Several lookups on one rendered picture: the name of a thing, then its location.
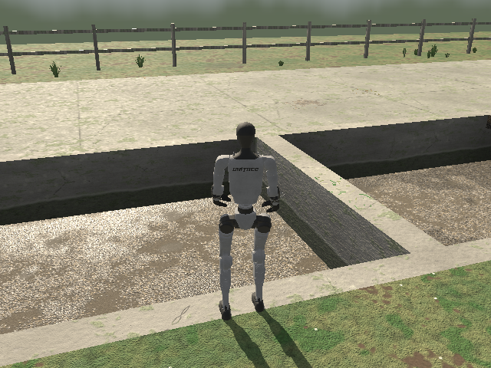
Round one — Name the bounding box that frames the robot right thigh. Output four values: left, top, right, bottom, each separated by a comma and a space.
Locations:
252, 213, 272, 264

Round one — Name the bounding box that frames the left robot hand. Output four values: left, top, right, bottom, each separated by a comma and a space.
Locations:
213, 194, 231, 207

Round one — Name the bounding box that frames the robot left upper arm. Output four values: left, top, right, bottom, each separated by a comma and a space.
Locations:
213, 155, 229, 196

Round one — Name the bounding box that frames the robot right upper arm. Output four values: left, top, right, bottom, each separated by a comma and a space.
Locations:
262, 155, 278, 197

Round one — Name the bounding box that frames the right robot hand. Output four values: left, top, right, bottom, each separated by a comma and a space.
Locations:
262, 200, 279, 212

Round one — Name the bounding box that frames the humanoid robot head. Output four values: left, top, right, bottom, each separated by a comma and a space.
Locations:
232, 122, 259, 159

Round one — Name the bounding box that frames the robot left forearm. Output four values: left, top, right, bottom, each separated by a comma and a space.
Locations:
211, 185, 221, 201

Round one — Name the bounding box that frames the robot right forearm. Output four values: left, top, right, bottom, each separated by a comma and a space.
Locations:
269, 186, 280, 205

